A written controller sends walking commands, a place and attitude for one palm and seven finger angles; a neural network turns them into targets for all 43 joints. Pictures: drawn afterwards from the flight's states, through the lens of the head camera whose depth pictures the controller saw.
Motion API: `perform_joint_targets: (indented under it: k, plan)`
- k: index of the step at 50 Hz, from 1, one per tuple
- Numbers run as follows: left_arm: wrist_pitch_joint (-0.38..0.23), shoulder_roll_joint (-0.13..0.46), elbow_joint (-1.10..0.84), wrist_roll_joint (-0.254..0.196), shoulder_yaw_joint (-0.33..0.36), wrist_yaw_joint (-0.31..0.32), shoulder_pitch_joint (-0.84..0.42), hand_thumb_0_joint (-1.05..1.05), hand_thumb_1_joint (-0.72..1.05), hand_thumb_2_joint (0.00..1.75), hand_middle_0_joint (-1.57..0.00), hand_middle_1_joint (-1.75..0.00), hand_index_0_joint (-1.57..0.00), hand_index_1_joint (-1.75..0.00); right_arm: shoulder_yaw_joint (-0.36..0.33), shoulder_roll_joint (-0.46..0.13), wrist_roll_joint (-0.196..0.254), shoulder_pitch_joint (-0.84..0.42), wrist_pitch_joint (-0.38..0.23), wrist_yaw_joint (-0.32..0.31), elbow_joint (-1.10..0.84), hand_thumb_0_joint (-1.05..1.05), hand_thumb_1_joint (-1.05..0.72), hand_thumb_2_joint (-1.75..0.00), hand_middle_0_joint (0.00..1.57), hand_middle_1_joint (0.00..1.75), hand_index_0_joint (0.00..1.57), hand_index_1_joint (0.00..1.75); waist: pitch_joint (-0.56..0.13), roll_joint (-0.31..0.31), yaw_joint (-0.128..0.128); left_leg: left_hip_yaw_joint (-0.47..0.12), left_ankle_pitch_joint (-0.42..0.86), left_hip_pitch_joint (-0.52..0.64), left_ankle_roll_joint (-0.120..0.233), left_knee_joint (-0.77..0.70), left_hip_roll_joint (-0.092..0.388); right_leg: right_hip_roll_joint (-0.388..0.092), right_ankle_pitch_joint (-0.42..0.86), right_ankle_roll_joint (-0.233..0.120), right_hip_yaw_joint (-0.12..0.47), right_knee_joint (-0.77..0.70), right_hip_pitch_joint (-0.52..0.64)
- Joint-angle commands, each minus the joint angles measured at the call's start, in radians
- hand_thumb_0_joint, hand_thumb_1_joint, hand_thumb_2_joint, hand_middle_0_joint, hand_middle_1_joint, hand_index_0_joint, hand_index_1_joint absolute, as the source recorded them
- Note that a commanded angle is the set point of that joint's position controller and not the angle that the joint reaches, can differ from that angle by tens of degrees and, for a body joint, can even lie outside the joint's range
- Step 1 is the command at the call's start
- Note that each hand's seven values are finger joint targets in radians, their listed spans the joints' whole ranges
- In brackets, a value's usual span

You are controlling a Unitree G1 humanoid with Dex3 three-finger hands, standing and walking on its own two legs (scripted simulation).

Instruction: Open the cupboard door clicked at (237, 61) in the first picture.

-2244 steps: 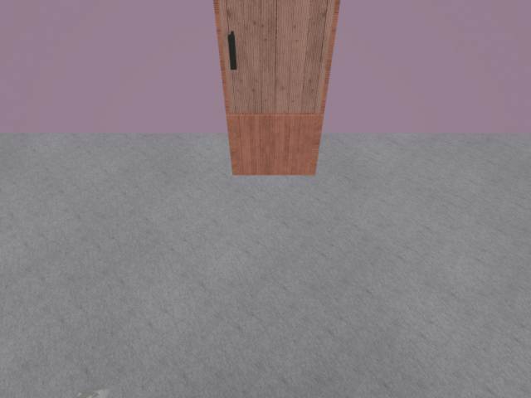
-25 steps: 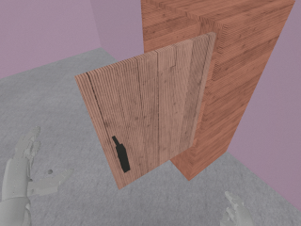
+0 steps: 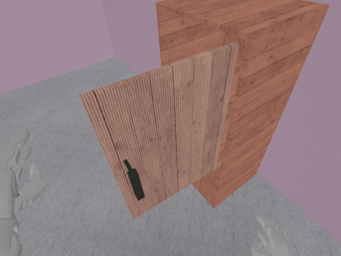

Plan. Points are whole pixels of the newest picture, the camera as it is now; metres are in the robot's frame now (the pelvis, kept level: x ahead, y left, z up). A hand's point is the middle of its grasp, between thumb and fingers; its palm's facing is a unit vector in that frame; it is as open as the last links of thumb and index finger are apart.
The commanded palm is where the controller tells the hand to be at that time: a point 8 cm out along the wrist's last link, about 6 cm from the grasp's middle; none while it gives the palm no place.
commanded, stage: draw the hand back to the body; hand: left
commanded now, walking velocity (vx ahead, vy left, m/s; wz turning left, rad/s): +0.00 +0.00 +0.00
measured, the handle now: (133, 179) +0.33 +0.16 -0.05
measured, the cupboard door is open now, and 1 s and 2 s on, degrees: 86 86 86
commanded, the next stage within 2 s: step back with the hand held close in 0.16 s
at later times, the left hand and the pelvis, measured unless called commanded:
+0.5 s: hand (31, 192) +0.17 +0.27 +0.15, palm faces +0.38 -0.78 -0.50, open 7.4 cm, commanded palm +0.12 +0.31 +0.17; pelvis -0.03 +0.01 +0.00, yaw +0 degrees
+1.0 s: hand out of the picture +0.09 +0.30 +0.15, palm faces +0.42 -0.77 -0.49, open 7.4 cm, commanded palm +0.03 +0.33 +0.17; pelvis -0.11 +0.03 -0.01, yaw +1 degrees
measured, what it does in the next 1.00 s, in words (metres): shifts its weight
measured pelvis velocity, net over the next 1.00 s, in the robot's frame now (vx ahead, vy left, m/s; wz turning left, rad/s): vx -0.11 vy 0.03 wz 0.02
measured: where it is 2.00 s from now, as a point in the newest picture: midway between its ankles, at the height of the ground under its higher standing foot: outside the picture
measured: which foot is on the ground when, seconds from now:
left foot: down 0.00-1.00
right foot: down 0.00-1.00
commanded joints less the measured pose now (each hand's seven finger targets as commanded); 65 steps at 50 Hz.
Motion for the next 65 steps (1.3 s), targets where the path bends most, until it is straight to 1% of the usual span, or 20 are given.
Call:
perform_joint_targets:
  k: [1,11,14,15,16,17,21,25,31,35,41,46,51,56,58,60,61,63,64,65]
  plan:
    - [-0.076,0.23,-0.239,0.003,0.145,0.023,-0.116,0.0,0.9,0.9,-0.2,-0.3,-0.2,-0.3,-0.039,-0.095,-0.005,-0.137,-0.064,-0.014,-0.157,0.0,-0.9,-0.9,0.2,0.3,0.2,0.3,-0.099,-0.007,0.004,0.03,0.311,0.076,0.045,-0.018,-0.021,-0.02,0.379,0.021,-0.002,-0.064,-0.019]
    - [-0.084,0.194,-0.187,-0.004,0.124,0.019,-0.101,0.0,0.9,0.9,-0.2,-0.3,-0.2,-0.3,-0.044,-0.093,-0.002,-0.14,-0.075,-0.013,-0.141,0.0,-0.9,-0.9,0.2,0.3,0.2,0.3,-0.022,-0.048,-0.001,0.026,0.226,0.061,0.04,-0.05,-0.017,-0.01,0.263,0.023,-0.005,-0.105,-0.057]
    - [-0.114,0.214,-0.37,0.0,0.127,0.021,-0.122,0.0,0.9,0.9,-0.2,-0.3,-0.2,-0.3,-0.042,-0.087,-0.002,-0.15,-0.095,-0.009,-0.163,0.0,-0.9,-0.9,0.2,0.3,0.2,0.3,-0.1,0.043,0.01,0.017,0.241,0.098,0.04,-0.049,-0.019,-0.014,0.268,0.018,0.0,-0.092,-0.029]
    - [-0.147,0.328,-0.387,0.011,0.241,0.03,-0.154,0.0,0.9,0.9,-0.2,-0.3,-0.2,-0.3,-0.037,-0.112,0.001,-0.134,-0.065,-0.009,-0.188,0.0,-0.9,-0.9,0.2,0.3,0.2,0.3,0.002,-0.027,-0.044,0.005,0.202,0.013,0.053,0.001,-0.005,-0.056,0.329,0.023,0.064,-0.145,-0.145]
    - [-0.155,0.316,-0.324,0.014,0.244,0.027,-0.118,0.0,0.9,0.9,-0.2,-0.3,-0.2,-0.3,-0.038,-0.103,-0.002,-0.133,-0.045,-0.009,-0.173,0.0,-0.9,-0.9,0.2,0.3,0.2,0.3,0.001,-0.059,-0.041,-0.01,0.168,-0.018,0.048,0.014,-0.012,-0.079,0.338,0.017,0.068,-0.149,-0.138]
    - [-0.147,0.242,-0.252,0.013,0.188,0.018,-0.006,0.0,0.9,0.9,-0.2,-0.3,-0.2,-0.3,-0.047,-0.106,-0.005,-0.137,-0.03,-0.009,-0.168,0.0,-0.9,-0.9,0.2,0.3,0.2,0.3,0.012,-0.086,-0.051,-0.004,0.174,-0.016,0.045,0.027,-0.008,-0.084,0.35,0.02,0.071,-0.15,-0.168]
    - [-0.154,0.215,-0.25,0.011,0.166,0.018,0.08,0.0,0.9,0.9,-0.2,-0.3,-0.2,-0.3,-0.064,-0.121,0.0,-0.122,0.006,-0.009,-0.185,0.0,-0.9,-0.9,0.2,0.3,0.2,0.3,-0.083,-0.014,-0.055,-0.006,0.295,-0.002,0.04,-0.005,0.015,-0.067,0.375,0.028,0.028,-0.09,-0.131]
    - [-0.159,0.255,-0.312,0.008,0.194,0.028,0.084,0.0,0.9,0.9,-0.2,-0.3,-0.2,-0.3,-0.07,-0.121,0.008,-0.118,0.03,-0.016,-0.21,0.0,-0.9,-0.9,0.2,0.3,0.2,0.3,-0.163,-0.043,-0.055,-0.01,0.395,0.007,0.039,-0.007,0.032,-0.051,0.433,0.036,0.015,-0.037,-0.091]
    - [-0.163,0.288,-0.371,0.01,0.222,0.044,0.098,0.0,0.9,0.9,-0.2,-0.3,-0.2,-0.3,-0.072,-0.123,0.008,-0.121,0.031,-0.023,-0.226,0.0,-0.9,-0.9,0.2,0.3,0.2,0.3,-0.172,-0.004,-0.048,-0.027,0.351,-0.065,0.041,-0.024,0.039,-0.035,0.389,0.037,0.018,0.003,-0.071]
    - [-0.17,0.264,-0.369,0.012,0.21,0.05,0.118,0.0,0.9,0.9,-0.2,-0.3,-0.2,-0.3,-0.073,-0.127,0.011,-0.108,0.027,-0.018,-0.233,0.0,-0.9,-0.9,0.2,0.3,0.2,0.3,-0.136,0.008,-0.055,-0.044,0.225,-0.163,0.045,-0.052,0.053,-0.025,0.303,0.039,0.022,0.027,-0.068]
    - [-0.196,0.264,-0.352,0.029,0.222,0.057,0.101,0.0,0.9,0.9,-0.2,-0.3,-0.2,-0.3,-0.074,-0.135,0.011,-0.106,0.005,-0.015,-0.233,0.0,-0.9,-0.9,0.2,0.3,0.2,0.3,-0.045,-0.009,-0.061,-0.081,-0.207,-0.389,0.068,-0.102,0.058,-0.02,0.07,0.037,0.059,0.006,-0.047]
    - [-0.225,0.267,-0.388,0.044,0.226,0.063,0.073,0.0,0.9,0.9,-0.2,-0.3,-0.2,-0.3,-0.075,-0.138,0.005,-0.092,-0.023,-0.015,-0.227,0.0,-0.9,-0.9,0.2,0.3,0.2,0.3,-0.036,0.011,-0.066,-0.107,-0.313,-0.444,0.076,-0.096,0.067,-0.01,-0.065,0.035,0.068,0.006,-0.072]
    - [-0.243,0.271,-0.422,0.054,0.244,0.068,0.071,0.0,0.9,0.9,-0.2,-0.3,-0.2,-0.3,-0.074,-0.137,0.002,-0.088,-0.057,-0.018,-0.219,0.0,-0.9,-0.9,0.2,0.3,0.2,0.3,-0.068,0.11,-0.058,-0.168,-0.4,-0.533,0.097,-0.169,0.114,0.047,0.037,0.042,0.045,0.16,0.021]
    - [-0.263,0.283,-0.407,0.063,0.29,0.058,0.094,0.0,0.9,0.9,-0.2,-0.3,-0.2,-0.3,-0.087,-0.137,-0.005,-0.091,-0.088,-0.009,-0.215,0.0,-0.9,-0.9,0.2,0.3,0.2,0.3,-0.072,0.08,-0.051,-0.15,-0.475,-0.667,0.12,-0.101,0.117,0.056,0.076,0.032,0.123,0.227,0.08]
    - [-0.262,0.264,-0.415,0.049,0.261,0.055,0.086,0.0,0.9,0.9,-0.2,-0.3,-0.2,-0.3,-0.086,-0.116,0.0,-0.064,-0.088,0.0,-0.205,0.0,-0.9,-0.9,0.2,0.3,0.2,0.3,-0.06,-0.067,-0.066,-0.068,-0.363,-0.518,0.071,0.072,0.033,-0.03,0.043,-0.007,0.236,0.079,-0.123]
    - [-0.256,0.274,-0.412,0.038,0.238,0.064,0.051,0.0,0.9,0.9,-0.2,-0.3,-0.2,-0.3,-0.09,-0.102,-0.003,-0.035,-0.076,0.009,-0.163,0.0,-0.9,-0.9,0.2,0.3,0.2,0.3,-0.065,-0.194,-0.081,0.006,-0.218,-0.241,0.011,0.324,-0.05,-0.165,-0.117,-0.064,0.352,-0.122,-0.446]
    - [-0.251,0.276,-0.415,0.036,0.225,0.072,0.021,0.0,0.9,0.9,-0.2,-0.3,-0.2,-0.3,-0.094,-0.102,-0.006,-0.029,-0.065,0.014,-0.142,0.0,-0.9,-0.9,0.2,0.3,0.2,0.3,-0.071,-0.221,-0.088,0.013,-0.165,-0.136,-0.001,0.405,-0.066,-0.207,-0.133,-0.087,0.357,-0.175,-0.551]
    - [-0.235,0.279,-0.396,0.04,0.206,0.079,-0.013,0.0,0.9,0.9,-0.2,-0.3,-0.2,-0.3,-0.086,-0.085,-0.002,-0.04,-0.045,0.014,-0.13,0.0,-0.9,-0.9,0.2,0.3,0.2,0.3,-0.047,-0.255,-0.097,0.005,-0.154,-0.063,0.007,0.368,-0.053,-0.193,-0.165,-0.056,0.265,-0.173,-0.618]
    - [-0.232,0.281,-0.398,0.037,0.203,0.078,-0.027,0.0,0.9,0.9,-0.2,-0.3,-0.2,-0.3,-0.081,-0.09,0.001,-0.051,-0.042,0.009,-0.135,0.0,-0.9,-0.9,0.2,0.3,0.2,0.3,-0.012,-0.215,-0.099,-0.015,-0.172,-0.072,0.016,0.242,-0.033,-0.149,-0.195,-0.028,0.217,-0.138,-0.62]
    - [-0.235,0.285,-0.4,0.036,0.213,0.077,-0.027,0.0,0.9,0.9,-0.2,-0.3,-0.2,-0.3,-0.079,-0.105,0.001,-0.067,-0.041,0.001,-0.145,0.0,-0.9,-0.9,0.2,0.3,0.2,0.3,0.019,-0.114,-0.094,-0.086,-0.241,-0.163,0.041,0.077,0.015,-0.076,-0.211,0.003,0.172,-0.056,-0.565]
